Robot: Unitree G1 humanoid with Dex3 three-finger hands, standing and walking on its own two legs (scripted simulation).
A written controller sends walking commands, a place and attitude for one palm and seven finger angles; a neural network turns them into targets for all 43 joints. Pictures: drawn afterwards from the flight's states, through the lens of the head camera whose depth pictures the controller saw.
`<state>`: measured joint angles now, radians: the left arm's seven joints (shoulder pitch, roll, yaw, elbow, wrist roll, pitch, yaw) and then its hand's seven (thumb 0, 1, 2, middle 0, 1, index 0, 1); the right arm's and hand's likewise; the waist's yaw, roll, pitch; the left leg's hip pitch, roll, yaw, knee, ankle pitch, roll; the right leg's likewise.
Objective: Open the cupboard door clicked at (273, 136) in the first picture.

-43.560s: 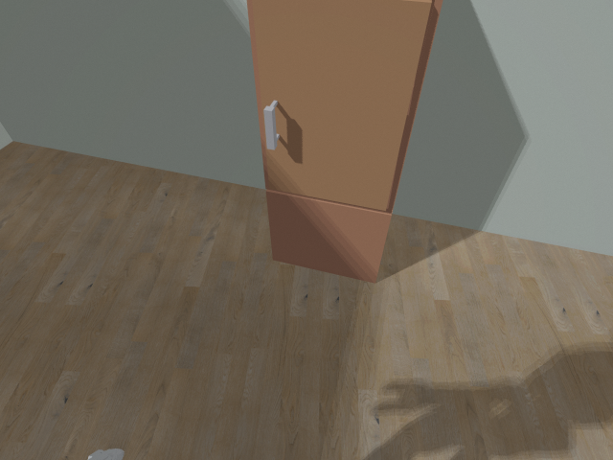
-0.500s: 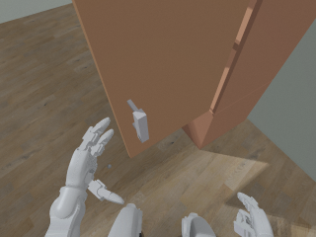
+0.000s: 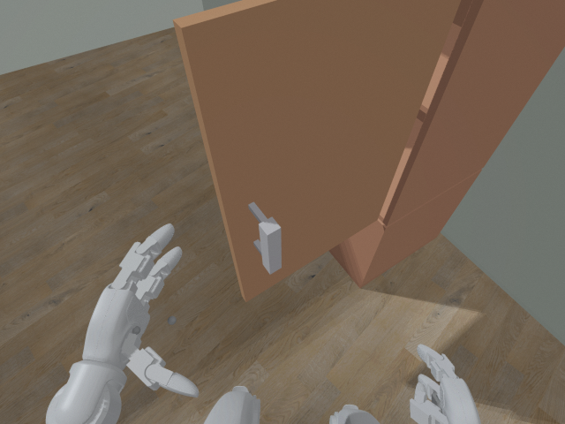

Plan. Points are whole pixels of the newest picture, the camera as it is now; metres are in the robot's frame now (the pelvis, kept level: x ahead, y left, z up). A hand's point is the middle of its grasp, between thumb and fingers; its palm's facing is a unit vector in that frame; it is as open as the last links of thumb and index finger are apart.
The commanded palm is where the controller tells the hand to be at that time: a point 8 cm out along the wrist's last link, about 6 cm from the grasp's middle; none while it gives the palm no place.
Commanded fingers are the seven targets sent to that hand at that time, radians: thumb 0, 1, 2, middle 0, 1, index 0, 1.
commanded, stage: draw the hand back to the body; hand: left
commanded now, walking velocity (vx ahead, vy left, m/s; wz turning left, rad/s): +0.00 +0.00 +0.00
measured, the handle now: (263, 238) +0.39 +0.06 +0.01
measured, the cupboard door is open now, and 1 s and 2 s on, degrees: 91 91 91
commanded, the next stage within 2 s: step back with the hand held close in 1.26 s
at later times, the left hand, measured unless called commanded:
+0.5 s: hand (73, 300) +0.22 +0.22 +0.15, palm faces +0.26 -0.89 -0.38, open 13.7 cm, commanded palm +0.19 +0.27 +0.18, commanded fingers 0.00 0.27 0.63 -0.18 -0.30 -0.18 -0.30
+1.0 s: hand out of the picture +0.23 +0.25 +0.25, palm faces +0.45 -0.78 -0.43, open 8.0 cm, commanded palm +0.19 +0.29 +0.26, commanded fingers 0.00 0.90 0.90 -0.20 -0.30 -0.20 -0.30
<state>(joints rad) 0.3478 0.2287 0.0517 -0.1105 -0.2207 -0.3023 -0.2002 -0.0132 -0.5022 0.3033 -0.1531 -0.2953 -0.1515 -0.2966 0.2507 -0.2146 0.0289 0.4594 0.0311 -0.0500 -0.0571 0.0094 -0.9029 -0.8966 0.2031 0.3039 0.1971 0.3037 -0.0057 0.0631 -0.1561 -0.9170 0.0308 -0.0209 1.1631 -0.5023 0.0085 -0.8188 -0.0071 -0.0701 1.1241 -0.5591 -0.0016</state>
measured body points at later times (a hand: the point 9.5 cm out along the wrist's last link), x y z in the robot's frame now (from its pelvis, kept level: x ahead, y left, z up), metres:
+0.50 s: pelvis +0.03 +0.01 +0.06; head +0.02 -0.01 +0.51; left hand +0.21 +0.27 +0.17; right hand +0.21 -0.21 -0.01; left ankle +0.04 +0.11 -0.65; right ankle +0.00 -0.12 -0.65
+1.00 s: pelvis +0.04 -0.01 +0.09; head +0.02 -0.04 +0.54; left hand +0.20 +0.29 +0.28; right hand +0.23 -0.23 +0.00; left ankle +0.04 +0.11 -0.65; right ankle +0.00 -0.12 -0.65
